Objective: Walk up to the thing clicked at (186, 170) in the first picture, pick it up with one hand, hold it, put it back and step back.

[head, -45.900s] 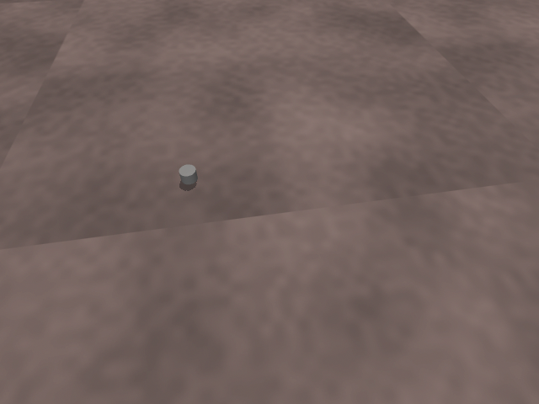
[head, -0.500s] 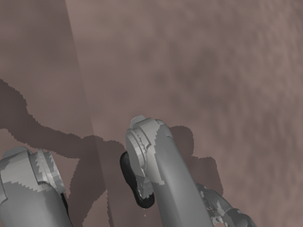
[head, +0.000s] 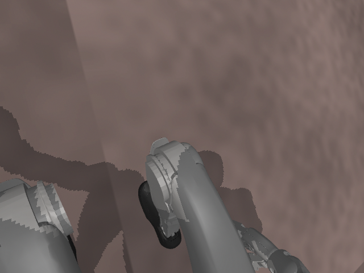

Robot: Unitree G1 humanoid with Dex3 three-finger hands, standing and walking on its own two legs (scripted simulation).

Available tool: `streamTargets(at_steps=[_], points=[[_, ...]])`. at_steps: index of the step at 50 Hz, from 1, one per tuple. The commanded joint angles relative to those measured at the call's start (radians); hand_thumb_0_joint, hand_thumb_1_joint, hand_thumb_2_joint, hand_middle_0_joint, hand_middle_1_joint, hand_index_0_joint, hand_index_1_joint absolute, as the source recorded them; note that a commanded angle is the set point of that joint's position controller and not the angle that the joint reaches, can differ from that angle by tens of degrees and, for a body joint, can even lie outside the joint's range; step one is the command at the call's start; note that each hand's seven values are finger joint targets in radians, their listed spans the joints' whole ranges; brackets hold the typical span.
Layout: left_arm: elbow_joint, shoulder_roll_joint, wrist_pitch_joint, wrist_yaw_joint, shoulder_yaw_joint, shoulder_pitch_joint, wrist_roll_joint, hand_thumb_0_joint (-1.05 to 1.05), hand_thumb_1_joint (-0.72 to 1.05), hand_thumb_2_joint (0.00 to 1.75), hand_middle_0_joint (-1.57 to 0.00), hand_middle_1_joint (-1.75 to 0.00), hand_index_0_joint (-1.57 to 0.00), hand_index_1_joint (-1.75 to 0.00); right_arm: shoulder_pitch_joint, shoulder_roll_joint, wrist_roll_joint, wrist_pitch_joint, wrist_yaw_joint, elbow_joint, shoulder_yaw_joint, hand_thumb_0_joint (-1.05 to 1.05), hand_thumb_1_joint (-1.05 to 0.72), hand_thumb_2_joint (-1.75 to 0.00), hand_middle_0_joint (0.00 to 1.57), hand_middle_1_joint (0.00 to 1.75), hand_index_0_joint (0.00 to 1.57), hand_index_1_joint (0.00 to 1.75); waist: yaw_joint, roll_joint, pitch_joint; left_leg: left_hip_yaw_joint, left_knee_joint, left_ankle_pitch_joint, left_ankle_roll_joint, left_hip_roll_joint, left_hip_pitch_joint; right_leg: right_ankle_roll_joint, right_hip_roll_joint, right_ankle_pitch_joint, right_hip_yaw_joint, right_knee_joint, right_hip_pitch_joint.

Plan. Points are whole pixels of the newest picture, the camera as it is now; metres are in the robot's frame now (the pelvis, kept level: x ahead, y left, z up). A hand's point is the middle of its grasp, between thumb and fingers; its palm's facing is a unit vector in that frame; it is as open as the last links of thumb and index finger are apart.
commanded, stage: open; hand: left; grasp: from above
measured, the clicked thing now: out of the picture +0.44 +0.33 -0.27
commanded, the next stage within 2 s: withdraw in 0.60 s
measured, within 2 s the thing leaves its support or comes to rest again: neither
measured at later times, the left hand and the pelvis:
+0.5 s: hand out of the picture +0.43 +0.33 -0.25, palm faces -0.43 -0.17 -0.89, open 13.9 cm; pelvis +0.00 +0.00 +0.00, yaw +0 degrees
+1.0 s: hand out of the picture +0.44 +0.34 -0.19, palm faces -0.30 -0.13 -0.95, open 14.1 cm; pelvis +0.01 +0.00 +0.01, yaw +1 degrees
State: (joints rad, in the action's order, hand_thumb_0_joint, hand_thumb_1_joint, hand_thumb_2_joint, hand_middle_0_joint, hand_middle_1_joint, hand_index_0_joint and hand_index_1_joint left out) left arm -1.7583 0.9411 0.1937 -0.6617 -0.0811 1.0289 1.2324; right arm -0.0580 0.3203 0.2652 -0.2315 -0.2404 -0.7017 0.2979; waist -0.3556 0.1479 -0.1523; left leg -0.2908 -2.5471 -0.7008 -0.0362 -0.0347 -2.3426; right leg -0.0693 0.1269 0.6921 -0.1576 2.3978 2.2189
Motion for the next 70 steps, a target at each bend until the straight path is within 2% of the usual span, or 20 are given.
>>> streamTargets(at_steps=[1,7,13,14,16,20,25,34,39,41,44,47,48,50,53,54,57,59,65,70], points=[[0.113,0.216,-0.006,-0.032,-0.003,0.257,-0.017,0.0,-0.4,0.86,-0.16,-0.95,-0.18,-0.93,-0.168,0.322,-0.008,-0.013,0.004,-0.007,-0.089,0.0,-0.9,-0.9,0.2,0.3,0.2,0.3,-0.023,-0.533,0.634,0.12,0.253,0.185,0.037,-0.036,0.481,0.088,0.017,-0.263,-0.129,-0.211,-0.327],[0.109,0.197,-0.015,-0.011,0.011,0.244,-0.022,0.0,-0.51,0.95,-0.07,-1.05,-0.09,-1.03,-0.168,0.322,-0.006,-0.011,0.002,0.0,-0.09,0.0,-0.89,-0.9,0.2,0.3,0.2,0.3,-0.033,-0.528,0.629,0.117,0.257,0.185,0.037,-0.036,0.485,0.089,0.019,-0.267,-0.13,-0.214,-0.335],[0.126,0.216,-0.004,-0.004,0.0,0.238,-0.038,0.0,-0.51,0.95,-0.06,-1.04,-0.08,-1.02,-0.177,0.32,-0.009,-0.009,0.004,0.002,-0.082,0.0,-0.89,-0.9,0.2,0.3,0.2,0.3,-0.021,-0.494,0.641,0.124,0.244,0.191,0.045,-0.037,0.454,0.082,0.021,-0.279,-0.12,-0.231,-0.368],[0.117,0.203,-0.006,0.0,0.011,0.238,-0.033,0.0,-0.53,0.97,-0.06,-1.03,-0.07,-1.02,-0.182,0.317,-0.005,-0.008,0.003,0.002,-0.081,0.0,-0.89,-0.9,0.2,0.3,0.2,0.3,-0.034,-0.499,0.632,0.126,0.244,0.194,0.045,-0.035,0.463,0.083,0.022,-0.283,-0.117,-0.226,-0.371],[0.101,0.228,-0.004,0.0,-0.013,0.219,-0.034,0.0,-0.51,0.94,-0.06,-1.04,-0.08,-1.02,-0.176,0.332,-0.01,-0.011,0.005,0.008,-0.086,0.0,-0.89,-0.9,0.2,0.3,0.2,0.3,-0.031,-0.496,0.631,0.114,0.253,0.191,0.04,-0.036,0.474,0.084,0.017,-0.272,-0.136,-0.221,-0.347],[0.124,0.225,0.006,0.002,0.0,0.249,-0.023,0.0,-0.51,0.95,-0.06,-1.04,-0.08,-1.02,-0.178,0.329,-0.009,-0.011,0.002,0.011,-0.084,0.0,-0.89,-0.9,0.2,0.3,0.2,0.3,-0.04,-0.507,0.633,0.119,0.244,0.208,0.041,-0.038,0.48,0.084,0.019,-0.29,-0.129,-0.215,-0.357],[0.115,0.235,0.012,-0.011,-0.018,0.217,-0.023,0.0,-0.48,0.93,-0.06,-1.05,-0.08,-1.03,-0.175,0.331,-0.002,-0.004,0.007,0.011,-0.08,0.0,-0.89,-0.9,0.2,0.3,0.2,0.3,-0.027,-0.519,0.649,0.119,0.256,0.198,0.037,-0.039,0.484,0.085,0.023,-0.281,-0.129,-0.226,-0.376],[0.114,0.22,0.0,-0.009,0.001,0.234,-0.024,0.0,-0.48,0.92,-0.06,-1.05,-0.08,-1.02,-0.178,0.329,-0.001,-0.002,0.008,0.01,-0.083,0.0,-0.89,-0.9,0.2,0.3,0.2,0.3,-0.041,-0.486,0.614,0.122,0.249,0.183,0.042,-0.038,0.462,0.082,0.02,-0.272,-0.126,-0.231,-0.356],[0.185,0.245,0.006,0.002,-0.011,0.221,-0.022,0.0,-0.51,0.97,-0.06,-1.02,-0.08,-1.0,-0.165,0.318,-0.007,0.003,0.012,0.019,-0.091,0.0,-0.9,-0.9,0.2,0.3,0.2,0.3,-0.009,-0.531,0.664,0.126,0.26,0.194,0.038,-0.037,0.488,0.088,0.018,-0.275,-0.117,-0.225,-0.379],[0.311,0.277,0.007,0.007,-0.05,0.216,-0.024,0.0,-0.51,0.97,-0.06,-1.01,-0.08,-1.0,-0.159,0.314,-0.015,0.008,0.012,0.025,-0.106,0.0,-0.9,-0.9,0.2,0.3,0.2,0.3,0.033,-0.602,0.766,0.128,0.264,0.234,0.03,-0.037,0.554,0.093,0.016,-0.299,-0.116,-0.215,-0.385],[0.418,0.241,-0.024,0.02,-0.081,0.148,-0.027,0.0,-0.51,0.97,-0.06,-1.01,-0.07,-0.99,-0.169,0.3,-0.026,0.022,0.0,0.019,-0.145,0.0,-0.9,-0.9,0.2,0.3,0.2,0.3,0.069,-0.665,0.833,0.147,0.28,0.3,0.022,-0.031,0.592,0.096,0.011,-0.352,-0.11,-0.205,-0.382],[0.559,0.202,-0.066,0.052,-0.102,0.13,-0.052,0.0,-0.51,0.97,-0.06,-1.0,-0.07,-0.98,-0.179,0.287,-0.06,0.049,-0.009,0.024,-0.197,0.0,-0.9,-0.9,0.2,0.3,0.2,0.3,0.113,-0.711,0.927,0.161,0.301,0.337,0.02,-0.025,0.635,0.101,0.003,-0.375,-0.095,-0.209,-0.35],[0.588,0.176,-0.083,0.071,-0.086,0.125,-0.054,0.0,-0.52,0.97,-0.06,-0.99,-0.07,-0.98,-0.183,0.277,-0.072,0.059,-0.012,0.015,-0.213,0.0,-0.9,-0.9,0.2,0.3,0.2,0.3,0.122,-0.725,0.927,0.169,0.317,0.332,0.018,-0.022,0.63,0.104,0.0,-0.365,-0.087,-0.21,-0.33],[0.623,0.095,-0.112,0.123,-0.036,0.136,-0.068,0.0,-0.52,0.98,-0.06,-1.0,-0.07,-0.99,-0.203,0.265,-0.1,0.083,-0.015,0.004,-0.247,0.0,-0.9,-0.9,0.2,0.3,0.2,0.3,0.115,-0.687,0.911,0.176,0.343,0.281,0.025,-0.017,0.608,0.107,-0.002,-0.322,-0.07,-0.236,-0.301],[0.645,0.043,-0.147,0.205,0.002,0.181,-0.094,0.0,-0.53,0.99,-0.06,-1.0,-0.06,-1.0,-0.252,0.248,-0.13,0.116,-0.006,0.001,-0.28,0.0,-0.9,-0.9,0.2,0.3,0.2,0.3,0.103,-0.553,0.9,0.189,0.359,0.216,0.047,-0.007,0.543,0.103,-0.006,-0.269,-0.035,-0.302,-0.339],[0.622,-0.007,-0.158,0.239,0.041,0.174,-0.107,0.0,-0.53,0.99,-0.07,-1.01,-0.07,-1.01,-0.254,0.235,-0.137,0.128,-0.001,0.001,-0.285,0.0,-0.9,-0.9,0.2,0.3,0.2,0.3,0.088,-0.502,0.864,0.189,0.365,0.2,0.052,-0.008,0.523,0.1,-0.003,-0.248,-0.02,-0.328,-0.353],[0.618,-0.023,-0.159,0.337,0.069,0.221,-0.134,0.0,-0.53,1.0,-0.07,-1.01,-0.07,-1.01,-0.272,0.234,-0.159,0.157,0.023,0.002,-0.299,0.0,-0.9,-0.9,0.2,0.3,0.2,0.3,0.097,-0.423,0.823,0.182,0.425,0.125,0.058,0.004,0.5,0.106,-0.017,-0.159,-0.014,-0.37,-0.324],[0.577,-0.052,-0.149,0.402,0.107,0.221,-0.13,0.0,-0.53,1.01,-0.07,-1.01,-0.07,-1.01,-0.28,0.227,-0.166,0.176,0.045,0.014,-0.303,0.0,-0.9,-0.9,0.2,0.3,0.2,0.3,0.078,-0.363,0.775,0.184,0.436,0.093,0.062,0.008,0.487,0.109,-0.016,-0.118,-0.001,-0.402,-0.34],[0.527,-0.019,-0.091,0.492,0.112,0.209,-0.119,0.0,-0.51,1.01,-0.07,-1.01,-0.07,-1.02,-0.274,0.202,-0.177,0.217,0.117,0.06,-0.274,0.0,-0.89,-0.9,0.2,0.3,0.2,0.3,0.099,-0.284,0.713,0.212,0.46,0.105,0.065,0.022,0.444,0.11,-0.03,-0.107,0.021,-0.438,-0.387],[0.502,0.07,-0.024,0.463,0.066,0.237,-0.081,0.0,-0.52,1.01,-0.07,-1.01,-0.07,-1.01,-0.259,0.205,-0.165,0.231,0.15,0.068,-0.241,0.0,-0.89,-0.9,0.2,0.3,0.2,0.3,0.123,-0.326,0.722,0.22,0.454,0.121,0.063,0.023,0.461,0.111,-0.039,-0.122,0.019,-0.412,-0.359]])
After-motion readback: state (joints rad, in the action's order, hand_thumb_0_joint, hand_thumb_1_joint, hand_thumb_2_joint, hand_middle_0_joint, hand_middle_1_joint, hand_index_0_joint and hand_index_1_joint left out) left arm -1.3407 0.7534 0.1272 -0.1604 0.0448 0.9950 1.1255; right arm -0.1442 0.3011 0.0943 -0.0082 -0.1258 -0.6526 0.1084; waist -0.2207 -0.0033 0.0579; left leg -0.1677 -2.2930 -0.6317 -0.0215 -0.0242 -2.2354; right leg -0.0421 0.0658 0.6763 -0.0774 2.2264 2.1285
